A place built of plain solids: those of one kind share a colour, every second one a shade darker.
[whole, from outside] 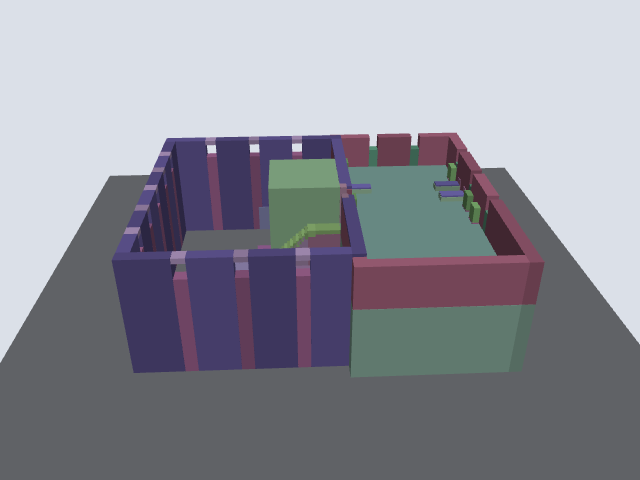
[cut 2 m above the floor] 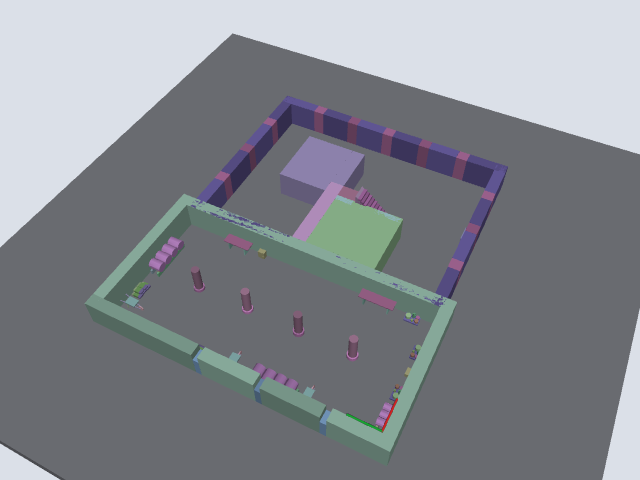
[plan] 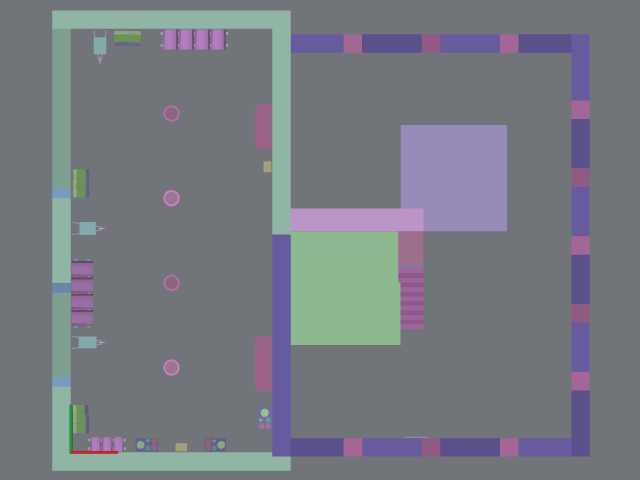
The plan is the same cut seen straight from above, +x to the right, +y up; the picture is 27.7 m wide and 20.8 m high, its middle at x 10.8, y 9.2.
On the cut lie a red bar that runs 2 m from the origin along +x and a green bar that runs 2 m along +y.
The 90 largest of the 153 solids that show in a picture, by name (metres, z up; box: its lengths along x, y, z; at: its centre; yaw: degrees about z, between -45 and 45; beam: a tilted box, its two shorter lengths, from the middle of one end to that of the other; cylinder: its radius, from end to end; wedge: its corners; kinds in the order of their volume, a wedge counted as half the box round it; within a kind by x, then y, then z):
{
 "wall_vestibule_1": {"box": [0.8, 9.63, 8.26], "at": [9.13, 4.63, 3.83]},
 "wall_vestibule_2": {"box": [0.8, 7.42, 8.26], "at": [9.13, 14.4, 3.83]},
 "wall_vestibule_3": {"box": [3.09, 0.8, 8.26], "at": [10.28, 0.21, 3.83]},
 "wall_vestibule_4": {"box": [3.09, 0.8, 8.26], "at": [10.28, 17.71, 3.83]},
 "wall_vestibule_5": {"box": [2.59, 0.8, 8.26], "at": [13.92, 0.21, 3.83]},
 "wall_vestibule_6": {"box": [2.59, 0.8, 8.26], "at": [13.92, 17.71, 3.83]},
 "wall_vestibule_7": {"box": [2.59, 0.8, 8.26], "at": [17.31, 0.21, 3.83]},
 "wall_vestibule_8": {"box": [2.59, 0.8, 8.26], "at": [17.31, 17.71, 3.83]},
 "wall_vestibule_9": {"box": [3.09, 0.8, 8.26], "at": [20.95, 0.21, 3.83]},
 "wall_vestibule_10": {"box": [3.09, 0.8, 8.26], "at": [20.95, 17.71, 3.83]},
 "wall_vestibule_11": {"box": [0.8, 2.87, 8.26], "at": [22.09, 1.25, 3.83]},
 "wall_vestibule_12": {"box": [0.8, 2.14, 8.26], "at": [22.09, 4.55, 3.83]},
 "wall_vestibule_13": {"box": [0.8, 2.14, 8.26], "at": [22.09, 7.49, 3.83]},
 "wall_vestibule_14": {"box": [0.8, 2.14, 8.26], "at": [22.09, 10.43, 3.83]},
 "wall_vestibule_15": {"box": [0.8, 2.14, 8.26], "at": [22.09, 13.37, 3.83]},
 "wall_vestibule_16": {"box": [0.8, 2.87, 8.26], "at": [22.09, 16.68, 3.83]},
 "wall_undercroft_1": {"box": [0.8, 3.64, 5.25], "at": [-0.4, 1.02, 2.33]},
 "wall_undercroft_2": {"box": [0.8, 3.69, 5.25], "at": [-0.4, 5.09, 2.33]},
 "wall_undercroft_3": {"box": [0.8, 3.69, 5.25], "at": [-0.4, 9.18, 2.33]},
 "wall_undercroft_4": {"box": [0.8, 7.73, 5.25], "at": [-0.4, 15.28, 2.33]},
 "wall_undercroft_5": {"box": [10.33, 0.8, 5.25], "at": [4.37, -0.4, 2.33]},
 "wall_undercroft_6": {"box": [10.33, 0.8, 5.25], "at": [4.37, 18.75, 2.33]},
 "wall_undercroft_7": {"box": [0.8, 19.95, 5.25], "at": [9.13, 9.18, 2.33]},
 "wall_core_1": {"box": [4.76, 4.93, 8.01], "at": [11.91, 7.11, 3.96]},
 "wall_dorter_1": {"box": [0.8, 3.57, 2.8], "at": [-0.4, 0.98, 6.36]},
 "wall_dorter_2": {"box": [0.8, 3.54, 2.8], "at": [-0.4, 5.09, 6.36]},
 "wall_dorter_3": {"box": [0.8, 3.54, 2.8], "at": [-0.4, 9.18, 6.36]},
 "wall_dorter_4": {"box": [0.8, 7.66, 2.8], "at": [-0.4, 15.32, 6.36]},
 "wall_dorter_5": {"box": [3.13, 0.8, 2.8], "at": [0.77, -0.4, 6.36]},
 "wall_dorter_6": {"box": [2.67, 0.8, 2.8], "at": [4.37, -0.4, 6.36]},
 "wall_dorter_7": {"box": [10.33, 0.8, 2.8], "at": [4.37, 18.75, 6.36]},
 "wall_dorter_8": {"box": [3.13, 0.8, 2.8], "at": [7.96, -0.4, 6.36]},
 "wall_dorter_9": {"box": [0.8, 10.39, 2.8], "at": [9.13, 4.4, 6.36]},
 "wall_dorter_10": {"box": [0.8, 8.61, 2.8], "at": [9.13, 14.85, 6.36]},
 "floor_dorter_1": {"box": [8.73, 18.35, 0.4], "at": [4.37, 9.18, 5.06]},
 "floor_podium_1": {"box": [4.61, 3.63, 3.12], "at": [16.6, 12.37, 1.26]},
 "floor_podium_2": {"box": [3.63, 0.99, 3.12], "at": [17.09, 10.07, 1.26]},
 "wall_vestibule_under_light_1": {"box": [0.8, 0.8, 6.91], "at": [12.22, 0.21, 3.15]},
 "wall_vestibule_under_light_2": {"box": [0.8, 0.8, 6.91], "at": [12.22, 17.71, 3.15]},
 "wall_vestibule_under_light_3": {"box": [0.8, 0.8, 6.91], "at": [15.61, 0.21, 3.15]},
 "wall_vestibule_under_light_4": {"box": [0.8, 0.8, 6.91], "at": [15.61, 17.71, 3.15]},
 "wall_vestibule_under_light_5": {"box": [0.8, 0.8, 6.91], "at": [19.0, 0.21, 3.15]},
 "wall_vestibule_under_light_6": {"box": [0.8, 0.8, 6.91], "at": [19.0, 17.71, 3.15]},
 "wall_vestibule_under_light_7": {"box": [0.8, 0.8, 6.91], "at": [22.09, 3.08, 3.15]},
 "wall_vestibule_under_light_8": {"box": [0.8, 0.8, 6.91], "at": [22.09, 6.02, 3.15]},
 "wall_vestibule_under_light_9": {"box": [0.8, 0.8, 6.91], "at": [22.09, 8.96, 3.15]},
 "wall_vestibule_under_light_10": {"box": [0.8, 0.8, 6.91], "at": [22.09, 11.9, 3.15]},
 "wall_vestibule_under_light_11": {"box": [0.8, 0.8, 6.91], "at": [22.09, 14.84, 3.15]},
 "wall_right_1": {"box": [0.45, 4.93, 8.26], "at": [14.07, 7.11, 3.83]},
 "mass_under_upper_1": {"box": [5.75, 0.99, 2.82], "at": [12.41, 10.07, 1.11]},
 "mass_under_head_1": {"box": [2.21, 1.09, 2.44], "at": [10.63, 10.02, 3.74]},
 "mass_under_head_2": {"box": [1.09, 1.41, 2.82], "at": [14.74, 8.87, 1.11]},
 "fill_under_steps_1": {"wedge": [[11.73, 9.47, 2.52], [11.73, 9.47, 5.04], [11.73, 10.56, 2.52], [11.73, 10.56, 5.04], [14.35, 9.47, 2.52], [14.35, 9.47, 2.58], [14.35, 10.56, 2.52], [14.35, 10.56, 2.58]]},
 "fill_under_steps_2": {"wedge": [[14.19, 5.14, -0.3], [14.19, 5.14, -0.24], [14.19, 8.18, -0.3], [14.19, 8.18, 2.61], [15.28, 5.14, -0.3], [15.28, 5.14, -0.24], [15.28, 8.18, -0.3], [15.28, 8.18, 2.61]]},
 "wall_dorter_under_light_1": {"box": [0.8, 0.55, 1.75], "at": [-0.4, 11.22, 5.83]},
 "wall_dorter_under_light_2": {"box": [0.7, 0.8, 1.75], "at": [2.68, -0.4, 5.83]},
 "wall_dorter_under_light_3": {"box": [0.7, 0.8, 1.75], "at": [6.05, -0.4, 5.83]},
 "pier_undercroft_1": {"cylinder": 0.27, "from": [4.37, 3.67, 0.27], "to": [4.37, 3.67, 2.96]},
 "pier_undercroft_2": {"cylinder": 0.27, "from": [4.37, 7.34, 0.29], "to": [4.37, 7.34, 2.96]},
 "pier_undercroft_3": {"cylinder": 0.27, "from": [4.37, 11.01, 0.22], "to": [4.37, 11.01, 2.96]},
 "pier_undercroft_4": {"cylinder": 0.27, "from": [4.37, 14.68, 0.23], "to": [4.37, 14.68, 2.96]},
 "wall_vestibule_over_light_1": {"box": [0.8, 0.8, 0.35], "at": [12.22, 0.21, 7.79]},
 "wall_vestibule_over_light_2": {"box": [0.8, 0.8, 0.35], "at": [12.22, 17.71, 7.79]},
 "wall_vestibule_over_light_3": {"box": [0.8, 0.8, 0.35], "at": [15.61, 0.21, 7.79]},
 "wall_vestibule_over_light_4": {"box": [0.8, 0.8, 0.35], "at": [15.61, 17.71, 7.79]},
 "wall_vestibule_over_light_5": {"box": [0.8, 0.8, 0.35], "at": [19.0, 0.21, 7.79]},
 "wall_vestibule_over_light_6": {"box": [0.8, 0.8, 0.35], "at": [19.0, 17.71, 7.79]},
 "wall_vestibule_over_light_7": {"box": [0.8, 0.8, 0.35], "at": [22.09, 3.08, 7.79]},
 "wall_vestibule_over_light_8": {"box": [0.8, 0.8, 0.35], "at": [22.09, 6.02, 7.79]},
 "wall_vestibule_over_light_9": {"box": [0.8, 0.8, 0.35], "at": [22.09, 8.96, 7.79]},
 "wall_vestibule_over_light_10": {"box": [0.8, 0.8, 0.35], "at": [22.09, 11.9, 7.79]},
 "wall_vestibule_over_light_11": {"box": [0.8, 0.8, 0.35], "at": [22.09, 14.84, 7.79]},
 "wall_undercroft_under_light_1": {"box": [0.8, 0.4, 1.75], "at": [-0.4, 3.04, 0.57]},
 "wall_undercroft_under_light_2": {"box": [0.8, 0.4, 1.75], "at": [-0.4, 7.13, 0.57]},
 "wall_undercroft_under_light_3": {"box": [0.8, 0.4, 1.75], "at": [-0.4, 11.22, 0.57]},
 "bed_frame_dorter_1": {"box": [1.85, 0.88, 0.34], "at": [0.96, 6.23, 5.43]},
 "bed_frame_dorter_2": {"box": [1.89, 0.75, 0.37], "at": [0.98, 4.52, 5.45]},
 "bed_frame_dorter_3": {"box": [1.93, 0.75, 0.37], "at": [7.74, 4.69, 5.45]},
 "wall_wallhead_1": {"box": [0.45, 0.6, 3.0], "at": [9.3, 9.29, 6.46]},
 "wall_wallhead_2": {"box": [0.45, 0.6, 3.0], "at": [9.3, 10.84, 6.46]},
 "aumbry_carcase_dorter_1": {"box": [0.43, 1.0, 1.12], "at": [0.25, 2.93, 5.91]},
 "aumbry_carcase_dorter_2": {"box": [0.43, 0.95, 1.16], "at": [0.25, 7.86, 5.93]},
 "aumbry_carcase_dorter_3": {"box": [0.45, 0.93, 1.12], "at": [0.26, 9.7, 5.91]},
 "floor_head_the_stone_1": {"box": [1.7, 1.09, 0.3], "at": [10.38, 10.02, 5.11]},
 "bed_pallet_dorter_1": {"box": [1.73, 0.82, 0.11], "at": [0.99, 6.23, 5.66]},
 "bed_pallet_dorter_2": {"box": [1.77, 0.69, 0.11], "at": [1.01, 4.52, 5.69]},
 "bed_pallet_dorter_3": {"box": [1.81, 0.69, 0.11], "at": [7.71, 4.69, 5.69]},
 "stillage_front_undercroft_1": {"box": [2.93, 0.13, 0.4], "at": [5.36, 17.63, 0.15]},
 "tread_1": {"wedge": [[11.21, 9.47, 4.78], [11.21, 9.47, 5.26], [11.21, 10.56, 4.78], [11.21, 10.56, 5.26], [11.75, 9.47, 4.78], [11.75, 9.47, 5.26], [11.75, 10.56, 4.78], [11.75, 10.56, 5.26]]},
 "treadb_1": {"wedge": [[14.19, 8.16, 2.35], [14.19, 8.16, 2.82], [14.19, 8.69, 2.35], [14.19, 8.69, 2.82], [15.28, 8.16, 2.35], [15.28, 8.16, 2.82], [15.28, 8.69, 2.35], [15.28, 8.69, 2.82]]}
}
